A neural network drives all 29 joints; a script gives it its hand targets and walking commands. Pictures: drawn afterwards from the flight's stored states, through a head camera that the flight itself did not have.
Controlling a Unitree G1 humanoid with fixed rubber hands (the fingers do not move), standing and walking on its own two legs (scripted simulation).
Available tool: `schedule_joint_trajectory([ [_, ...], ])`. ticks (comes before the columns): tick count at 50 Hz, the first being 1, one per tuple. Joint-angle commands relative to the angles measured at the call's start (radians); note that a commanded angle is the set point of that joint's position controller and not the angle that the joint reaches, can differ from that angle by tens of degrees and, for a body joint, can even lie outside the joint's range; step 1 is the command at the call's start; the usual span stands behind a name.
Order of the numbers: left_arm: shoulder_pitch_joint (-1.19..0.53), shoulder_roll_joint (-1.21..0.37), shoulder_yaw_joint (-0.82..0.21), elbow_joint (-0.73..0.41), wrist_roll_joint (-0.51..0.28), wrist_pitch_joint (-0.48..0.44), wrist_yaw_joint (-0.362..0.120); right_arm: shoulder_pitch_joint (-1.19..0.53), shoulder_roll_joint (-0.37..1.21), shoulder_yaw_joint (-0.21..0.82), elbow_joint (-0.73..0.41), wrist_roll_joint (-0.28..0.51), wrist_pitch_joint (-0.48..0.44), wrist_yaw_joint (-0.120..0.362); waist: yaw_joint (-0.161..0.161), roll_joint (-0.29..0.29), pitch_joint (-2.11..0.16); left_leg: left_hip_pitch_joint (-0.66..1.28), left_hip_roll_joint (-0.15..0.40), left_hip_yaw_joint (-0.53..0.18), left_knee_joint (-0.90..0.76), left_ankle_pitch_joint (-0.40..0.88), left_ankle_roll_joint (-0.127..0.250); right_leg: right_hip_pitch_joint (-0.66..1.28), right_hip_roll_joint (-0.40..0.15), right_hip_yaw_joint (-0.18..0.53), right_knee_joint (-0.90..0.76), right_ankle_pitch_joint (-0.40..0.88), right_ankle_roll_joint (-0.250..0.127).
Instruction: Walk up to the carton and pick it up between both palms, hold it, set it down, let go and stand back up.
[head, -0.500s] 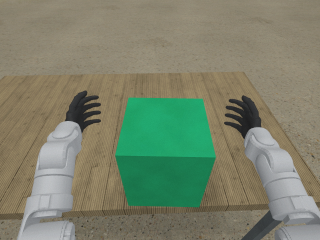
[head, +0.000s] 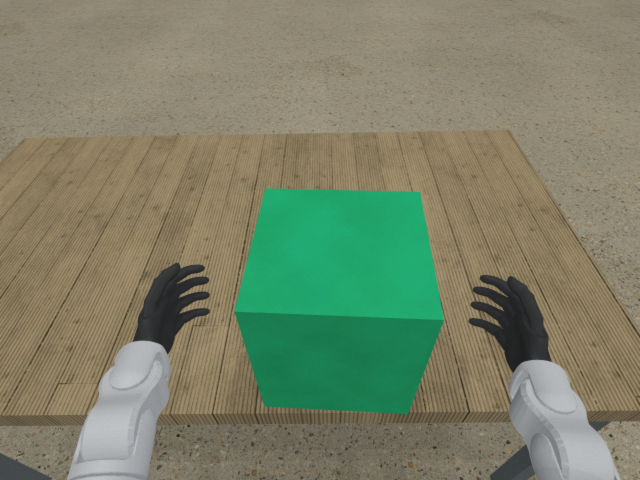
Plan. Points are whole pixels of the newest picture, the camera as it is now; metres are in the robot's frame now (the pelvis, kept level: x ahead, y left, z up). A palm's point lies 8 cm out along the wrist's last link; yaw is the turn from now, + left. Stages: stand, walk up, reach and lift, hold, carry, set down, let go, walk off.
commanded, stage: set down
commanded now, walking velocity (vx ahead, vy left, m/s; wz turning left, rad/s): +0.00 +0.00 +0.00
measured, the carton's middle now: (338, 304) +0.36 +0.01 +0.02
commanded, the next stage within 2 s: let go in 1.86 s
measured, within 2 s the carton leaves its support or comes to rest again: neither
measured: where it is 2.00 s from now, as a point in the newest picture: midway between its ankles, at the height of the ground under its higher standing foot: outside the picture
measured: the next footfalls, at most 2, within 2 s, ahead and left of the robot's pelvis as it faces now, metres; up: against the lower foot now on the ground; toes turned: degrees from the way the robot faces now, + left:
none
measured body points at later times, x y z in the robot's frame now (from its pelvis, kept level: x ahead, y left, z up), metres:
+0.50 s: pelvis +0.01 +0.01 +0.00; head +0.01 +0.01 +0.45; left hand +0.21 +0.23 +0.01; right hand +0.21 -0.20 +0.01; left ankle +0.02 +0.13 -0.75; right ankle +0.01 -0.12 -0.75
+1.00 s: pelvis +0.01 +0.01 +0.00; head -0.01 +0.02 +0.45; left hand +0.20 +0.23 -0.03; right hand +0.21 -0.20 -0.02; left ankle +0.02 +0.13 -0.75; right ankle +0.01 -0.12 -0.75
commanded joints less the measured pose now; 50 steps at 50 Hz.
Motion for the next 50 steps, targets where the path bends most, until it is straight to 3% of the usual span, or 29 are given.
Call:
schedule_joint_trajectory([
  [1, -0.137, 0.118, 0.025, -0.172, -0.013, -0.110, 0.002, -0.114, -0.069, -0.032, -0.213, -0.024, -0.084, 0.009, 0.010, 0.008, -0.209, 0.143, -0.038, -0.011, -0.005, 0.158, 0.006, -0.046, 0.008, 0.013, -0.067, 0.061, 0.001],
  [18, 0.239, 0.123, -0.090, -0.118, -0.026, -0.439, 0.005, 0.249, -0.029, -0.012, -0.138, -0.051, -0.316, 0.050, 0.015, 0.037, -0.109, 0.158, -0.016, -0.054, 0.029, 0.262, -0.013, -0.069, -0.004, 0.033, -0.084, 0.077, -0.039],
  [29, 0.315, 0.124, -0.137, 0.019, -0.021, -0.587, 0.021, 0.277, -0.006, -0.009, 0.042, -0.078, -0.471, 0.073, 0.027, 0.032, -0.061, 0.080, -0.011, -0.045, 0.022, 0.149, -0.009, -0.046, -0.016, 0.040, -0.051, 0.027, -0.048],
  [35, 0.249, 0.130, -0.144, 0.156, -0.017, -0.575, 0.029, 0.209, 0.009, -0.011, 0.197, -0.114, -0.475, 0.078, 0.022, 0.029, -0.011, 0.027, -0.009, -0.029, -0.008, -0.010, 0.007, -0.056, -0.033, 0.052, -0.046, -0.070, -0.050],
  [39, 0.229, 0.136, -0.138, 0.147, -0.017, -0.546, 0.039, 0.189, 0.008, -0.016, 0.235, -0.129, -0.471, 0.078, 0.020, 0.051, -0.044, 0.037, -0.004, -0.024, -0.004, 0.021, 0.001, -0.042, -0.025, 0.042, -0.035, -0.060, -0.051],
  [40, 0.189, 0.164, -0.198, -0.015, -0.096, -0.569, 0.051, 0.092, -0.022, -0.019, -0.022, -0.109, -0.493, 0.082, 0.005, 0.005, -0.136, 0.032, -0.021, -0.004, 0.001, 0.005, -0.006, -0.019, -0.012, 0.036, -0.017, -0.083, -0.037],
  [41, 0.248, 0.136, -0.173, 0.102, -0.072, -0.557, 0.060, 0.181, -0.002, -0.007, 0.135, -0.112, -0.453, 0.089, 0.023, 0.025, -0.034, 0.027, -0.024, -0.010, -0.018, 0.000, -0.009, -0.066, -0.010, 0.034, -0.034, -0.100, -0.043],
  [43, 0.250, 0.126, -0.153, 0.147, -0.041, -0.512, 0.046, 0.178, -0.004, -0.009, 0.181, -0.126, -0.419, 0.088, 0.027, 0.020, -0.018, 0.044, -0.021, -0.010, -0.034, -0.001, -0.008, -0.044, -0.017, 0.037, -0.054, -0.105, -0.045],
  [50, 0.277, 0.096, -0.120, 0.140, 0.022, -0.423, 0.030, 0.205, -0.021, -0.011, 0.203, -0.136, -0.382, 0.089, 0.028, 0.036, -0.005, 0.098, -0.023, -0.001, -0.030, 0.102, -0.023, -0.041, -0.005, 0.023, -0.076, -0.064, -0.045],
])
